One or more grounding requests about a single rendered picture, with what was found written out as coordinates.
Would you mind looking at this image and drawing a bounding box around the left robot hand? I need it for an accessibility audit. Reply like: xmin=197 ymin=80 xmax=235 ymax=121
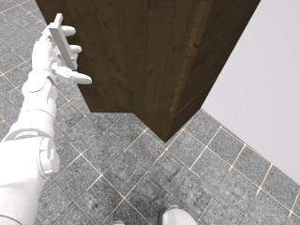
xmin=32 ymin=25 xmax=92 ymax=85

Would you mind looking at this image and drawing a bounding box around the robot left forearm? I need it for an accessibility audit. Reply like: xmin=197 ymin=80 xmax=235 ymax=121
xmin=0 ymin=69 xmax=57 ymax=143

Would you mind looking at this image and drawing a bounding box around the handle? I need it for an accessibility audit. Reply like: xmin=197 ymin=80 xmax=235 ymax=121
xmin=48 ymin=13 xmax=78 ymax=70

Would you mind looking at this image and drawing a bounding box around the cupboard door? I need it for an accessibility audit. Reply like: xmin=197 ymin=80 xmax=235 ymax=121
xmin=35 ymin=0 xmax=201 ymax=113

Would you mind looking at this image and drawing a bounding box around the robot right foot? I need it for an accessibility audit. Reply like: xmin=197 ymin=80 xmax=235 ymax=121
xmin=157 ymin=208 xmax=167 ymax=225

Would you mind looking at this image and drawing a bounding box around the left robot upper arm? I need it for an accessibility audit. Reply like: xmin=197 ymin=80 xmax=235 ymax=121
xmin=0 ymin=136 xmax=60 ymax=225

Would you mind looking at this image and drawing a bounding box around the right robot thigh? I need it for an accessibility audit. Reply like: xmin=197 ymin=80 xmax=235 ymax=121
xmin=162 ymin=209 xmax=198 ymax=225

